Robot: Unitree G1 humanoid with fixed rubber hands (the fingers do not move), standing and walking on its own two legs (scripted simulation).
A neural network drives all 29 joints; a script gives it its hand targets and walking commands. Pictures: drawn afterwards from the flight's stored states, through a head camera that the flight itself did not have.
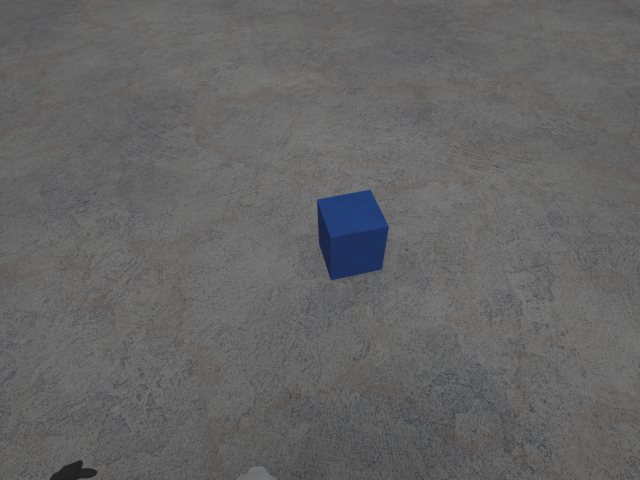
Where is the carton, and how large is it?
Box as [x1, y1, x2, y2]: [317, 190, 388, 279]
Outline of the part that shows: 370,190 317,199 319,244 331,279 381,269 388,226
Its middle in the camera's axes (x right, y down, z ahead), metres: +0.13 -0.03 +1.50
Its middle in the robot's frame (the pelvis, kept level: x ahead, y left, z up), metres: +1.07 -0.09 -0.64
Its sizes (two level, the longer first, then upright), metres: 0.210 0.200 0.250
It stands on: the floor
